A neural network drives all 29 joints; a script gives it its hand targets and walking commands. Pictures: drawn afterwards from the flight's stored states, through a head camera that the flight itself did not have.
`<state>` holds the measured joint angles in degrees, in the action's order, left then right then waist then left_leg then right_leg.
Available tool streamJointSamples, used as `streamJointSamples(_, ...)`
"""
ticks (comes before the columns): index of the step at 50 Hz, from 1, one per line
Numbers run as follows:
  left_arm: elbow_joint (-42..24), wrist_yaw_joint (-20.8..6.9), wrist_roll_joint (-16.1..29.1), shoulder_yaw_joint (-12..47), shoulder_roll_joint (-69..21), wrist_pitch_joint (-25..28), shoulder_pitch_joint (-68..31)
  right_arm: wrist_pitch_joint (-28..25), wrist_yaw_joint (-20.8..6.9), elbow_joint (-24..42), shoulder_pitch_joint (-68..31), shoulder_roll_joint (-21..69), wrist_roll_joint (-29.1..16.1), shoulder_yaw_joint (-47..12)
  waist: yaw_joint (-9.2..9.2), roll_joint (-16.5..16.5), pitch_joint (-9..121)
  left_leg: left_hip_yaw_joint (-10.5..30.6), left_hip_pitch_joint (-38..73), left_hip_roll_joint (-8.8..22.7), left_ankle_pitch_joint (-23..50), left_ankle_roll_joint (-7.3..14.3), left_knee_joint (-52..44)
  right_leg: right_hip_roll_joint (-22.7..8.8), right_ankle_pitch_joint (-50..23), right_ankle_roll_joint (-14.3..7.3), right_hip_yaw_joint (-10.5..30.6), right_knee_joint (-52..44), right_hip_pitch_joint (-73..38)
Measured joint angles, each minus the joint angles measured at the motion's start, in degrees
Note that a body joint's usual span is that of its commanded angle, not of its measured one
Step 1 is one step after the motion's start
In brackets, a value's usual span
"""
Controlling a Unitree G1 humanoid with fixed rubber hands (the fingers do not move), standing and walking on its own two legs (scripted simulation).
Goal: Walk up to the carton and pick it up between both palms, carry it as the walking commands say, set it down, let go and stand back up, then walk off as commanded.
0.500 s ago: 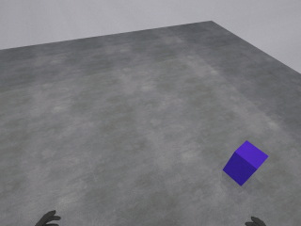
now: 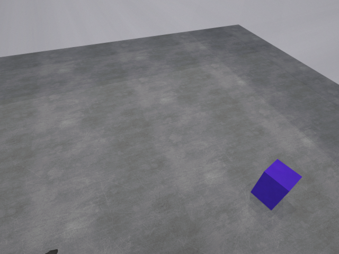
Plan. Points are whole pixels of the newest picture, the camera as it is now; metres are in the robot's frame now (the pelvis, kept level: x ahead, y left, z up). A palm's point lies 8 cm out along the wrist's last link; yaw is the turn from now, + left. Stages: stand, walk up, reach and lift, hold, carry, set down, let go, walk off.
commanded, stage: stand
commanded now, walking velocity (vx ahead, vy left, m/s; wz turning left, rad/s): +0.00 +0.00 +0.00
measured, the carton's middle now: (274, 185) +0.67 -0.63 -0.65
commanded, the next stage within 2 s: walk up in 0.18 s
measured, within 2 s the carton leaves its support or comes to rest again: neither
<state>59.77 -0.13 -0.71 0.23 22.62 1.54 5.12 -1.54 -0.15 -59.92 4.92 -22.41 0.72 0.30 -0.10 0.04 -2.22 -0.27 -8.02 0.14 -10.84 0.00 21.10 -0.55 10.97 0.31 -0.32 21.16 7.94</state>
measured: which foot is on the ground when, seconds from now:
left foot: down 0.00-0.66, up 0.68-0.92, down 0.94-1.00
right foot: down 0.00-0.40, up 0.42-0.64, down 0.66-0.94, up 0.96-1.00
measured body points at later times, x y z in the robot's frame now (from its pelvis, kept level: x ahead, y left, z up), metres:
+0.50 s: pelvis +0.01 -0.01 -0.01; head +0.02 -0.01 +0.44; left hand +0.15 +0.31 -0.10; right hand +0.10 -0.37 -0.09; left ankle +0.01 +0.12 -0.75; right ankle +0.01 -0.14 -0.71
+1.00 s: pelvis +0.14 -0.11 -0.03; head +0.14 -0.10 +0.42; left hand +0.37 +0.15 -0.12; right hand +0.06 -0.46 -0.10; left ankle +0.23 -0.04 -0.75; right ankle +0.06 -0.22 -0.72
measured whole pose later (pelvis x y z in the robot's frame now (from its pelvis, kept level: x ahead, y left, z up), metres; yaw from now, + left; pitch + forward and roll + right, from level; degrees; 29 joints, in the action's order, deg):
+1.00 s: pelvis +0.14 -0.11 -0.03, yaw -27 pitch -2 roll +1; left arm 40.7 -4.2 -1.5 -5.8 26.7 0.3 18.9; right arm -7.4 -0.6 -41.7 20.2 -27.2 1.5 5.1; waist -0.3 2.0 -1.7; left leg -6.6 -21.1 1.5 -14.4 2.0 38.2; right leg 3.3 23.0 -3.4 7.4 54.6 21.5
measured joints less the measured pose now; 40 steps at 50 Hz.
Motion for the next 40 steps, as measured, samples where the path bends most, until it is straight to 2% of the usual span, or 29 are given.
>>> streamJointSamples(18,0.7,0.1,0.1,0.0,0.1,-0.2,-0.2,0.2,0.1,-0.8,-0.1,-0.1,-0.1,0.0,0.04,0.0,0.0,0.0,0.7,0.0,0.3,0.0,-1.1,0.0,-0.3,0.0,0.0,-1.1,-0.7)
streamJointSamples(20,-2.9,-1.9,-1.1,-1.4,0.9,-1.5,1.3,-0.5,0.0,1.6,0.0,-0.4,0.4,1.8,-1.17,0.6,-0.3,-2.0,-0.1,0.2,-1.3,0.4,0.9,0.3,2.6,-1.0,1.9,3.8,2.3)
streamJointSamples(21,-5.0,-2.9,-1.5,-2.0,1.4,-2.2,2.3,-1.0,0.1,3.5,0.5,-0.7,0.5,2.9,-1.42,0.8,-0.2,-3.2,-0.6,0.6,-2.0,0.4,1.8,0.5,5.6,-1.5,2.4,9.6,5.3)
streamJointSamples(23,-8.7,-4.4,-2.0,-3.0,2.7,-3.2,4.1,-1.8,0.4,7.0,1.5,-1.7,0.5,4.7,-1.37,1.1,-0.1,-5.3,-1.0,1.6,-3.0,0.2,2.8,0.1,8.1,-1.2,2.4,21.9,11.8)
streamJointSamples(25,-11.0,-6.0,-1.9,-4.1,3.9,-3.4,5.3,-2.4,0.6,9.4,2.5,-3.2,0.7,5.8,-1.25,1.0,-0.3,-7.1,-0.6,2.9,-3.9,-0.3,3.3,-1.6,8.3,-0.5,1.7,27.6,15.9)
streamJointSamples(29,-13.5,-8.5,-1.5,-6.1,5.6,-3.4,6.4,-3.1,0.1,12.8,4.4,-7.0,1.1,7.3,-0.45,-0.1,-0.7,-10.1,0.7,6.3,-6.7,-1.5,5.6,-5.1,8.5,-0.2,-0.6,24.4,18.2)
streamJointSamples(32,-14.8,-9.0,-1.5,-7.2,6.8,-2.9,6.6,-2.8,-0.3,14.1,5.9,-9.3,1.5,7.8,0.52,-1.3,-0.3,-11.3,0.3,9.9,-11.2,-2.2,11.1,-5.4,7.9,-1.1,-3.3,18.7,15.9)
streamJointSamples(33,-15.3,-8.8,-1.5,-7.5,7.5,-2.5,6.7,-2.6,-0.4,14.3,6.7,-9.8,1.6,7.8,0.80,-1.5,0.0,-11.1,-0.8,11.2,-13.6,-1.4,14.9,-4.6,7.9,-1.5,-3.7,16.8,14.4)
streamJointSamples(34,-15.9,-8.2,-1.6,-7.9,8.0,-2.0,6.7,-2.4,-0.4,14.4,7.0,-10.2,1.4,7.9,0.67,-1.9,-0.2,-9.5,-3.3,12.3,-14.8,-0.2,21.5,-3.6,4.9,-1.2,-3.8,17.3,14.5)
streamJointSamples(36,-16.6,-6.9,-0.8,-8.2,7.5,-1.3,7.5,-2.1,-0.6,14.4,6.9,-9.9,0.5,7.7,-0.03,-2.6,-0.8,-3.0,-9.5,10.3,-17.1,0.9,35.7,-1.7,5.5,-1.4,-3.2,20.5,15.3)
streamJointSamples(37,-16.7,-6.3,-0.4,-8.0,6.9,-1.1,8.3,-2.2,-0.8,14.8,6.8,-9.4,0.1,7.3,-0.23,-2.9,-1.1,-1.1,-11.9,8.9,-16.9,1.0,39.8,-0.9,6.3,-1.6,-2.7,20.3,14.6)
streamJointSamples(38,-16.8,-5.9,-0.1,-7.7,6.1,-1.0,9.2,-2.4,-1.1,15.1,6.9,-8.7,-0.1,6.8,-0.48,-3.1,-1.3,-0.4,-13.7,7.8,-16.2,0.8,41.2,-0.2,6.6,-1.7,-2.2,19.3,13.4)
streamJointSamples(40,-17.2,-5.3,-0.1,-6.9,4.9,-1.0,10.7,-2.9,-1.4,15.6,7.9,-7.2,-0.2,5.6,-1.30,-3.0,-1.3,-0.6,-15.7,6.3,-15.7,0.3,38.0,0.8,6.2,-1.9,-0.9,16.5,11.1)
